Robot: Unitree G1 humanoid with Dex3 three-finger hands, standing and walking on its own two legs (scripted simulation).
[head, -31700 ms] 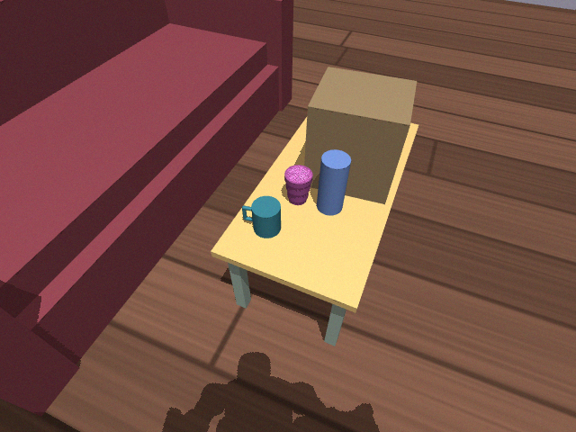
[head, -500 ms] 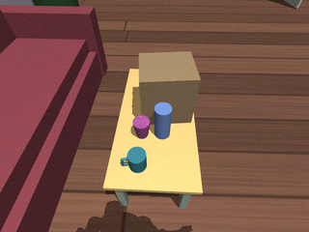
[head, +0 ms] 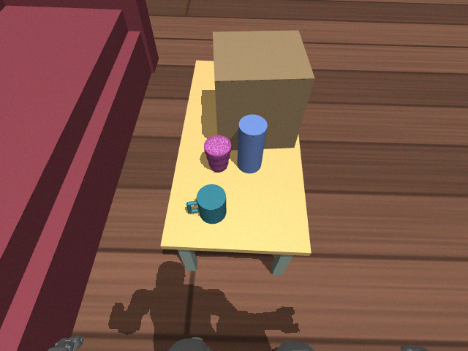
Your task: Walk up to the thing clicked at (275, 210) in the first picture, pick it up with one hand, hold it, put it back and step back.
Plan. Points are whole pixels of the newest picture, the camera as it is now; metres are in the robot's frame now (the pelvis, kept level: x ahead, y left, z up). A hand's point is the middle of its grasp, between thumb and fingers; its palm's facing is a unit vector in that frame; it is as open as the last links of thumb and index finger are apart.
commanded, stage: step back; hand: left
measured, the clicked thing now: (206, 205) +0.53 +0.08 -0.34
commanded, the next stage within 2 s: none
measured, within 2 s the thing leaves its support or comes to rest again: neither
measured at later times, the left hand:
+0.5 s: hand out of the picture +0.04 +0.27 -0.15, palm faces -0.08 -0.92 -0.39, open 7.4 cm
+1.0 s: hand out of the picture -0.09 +0.31 -0.15, palm faces -0.01 -0.94 -0.35, open 7.4 cm
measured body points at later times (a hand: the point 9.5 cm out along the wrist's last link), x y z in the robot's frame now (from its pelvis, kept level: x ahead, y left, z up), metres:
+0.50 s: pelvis -0.08 +0.01 -0.01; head -0.01 +0.00 +0.43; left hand +0.04 +0.32 -0.12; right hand +0.02 -0.29 -0.14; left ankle -0.04 +0.12 -0.71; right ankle -0.08 -0.09 -0.73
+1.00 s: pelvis -0.20 +0.04 +0.01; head -0.15 +0.07 +0.45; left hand -0.09 +0.36 -0.13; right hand -0.11 -0.27 -0.10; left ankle -0.16 +0.16 -0.73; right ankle -0.25 -0.10 -0.64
